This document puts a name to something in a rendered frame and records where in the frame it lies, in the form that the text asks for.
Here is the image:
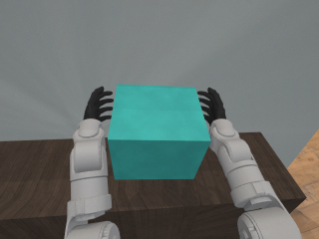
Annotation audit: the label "pedestal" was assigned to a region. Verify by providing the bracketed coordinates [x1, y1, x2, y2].
[0, 131, 307, 239]

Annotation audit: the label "carton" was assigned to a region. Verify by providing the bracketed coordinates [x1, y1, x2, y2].
[108, 84, 211, 180]

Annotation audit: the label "robot right forearm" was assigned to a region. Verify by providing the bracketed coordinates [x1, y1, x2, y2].
[209, 119, 302, 239]

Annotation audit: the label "robot left hand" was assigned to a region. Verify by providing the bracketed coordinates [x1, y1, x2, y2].
[83, 86, 114, 122]

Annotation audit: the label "right robot upper arm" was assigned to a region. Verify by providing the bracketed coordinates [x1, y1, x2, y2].
[237, 206, 301, 239]

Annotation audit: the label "robot left forearm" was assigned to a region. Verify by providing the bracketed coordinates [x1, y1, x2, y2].
[64, 119, 112, 239]

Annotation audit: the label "left robot upper arm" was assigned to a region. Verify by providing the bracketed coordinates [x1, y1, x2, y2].
[66, 221, 121, 239]

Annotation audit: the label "robot right hand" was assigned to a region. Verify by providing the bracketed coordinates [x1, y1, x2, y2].
[197, 88, 226, 126]

